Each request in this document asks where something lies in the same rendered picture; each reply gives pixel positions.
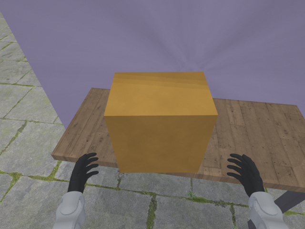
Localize left robot forearm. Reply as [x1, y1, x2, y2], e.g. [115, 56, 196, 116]
[52, 191, 86, 229]

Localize robot right hand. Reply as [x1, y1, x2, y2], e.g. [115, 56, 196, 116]
[227, 154, 265, 197]

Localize right robot forearm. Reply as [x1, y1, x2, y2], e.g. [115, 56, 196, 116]
[248, 191, 289, 229]

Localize table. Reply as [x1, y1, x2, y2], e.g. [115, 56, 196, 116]
[51, 88, 305, 229]

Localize robot left hand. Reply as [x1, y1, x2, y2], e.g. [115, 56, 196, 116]
[68, 153, 99, 193]

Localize carton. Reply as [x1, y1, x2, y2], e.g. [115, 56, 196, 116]
[104, 72, 218, 173]

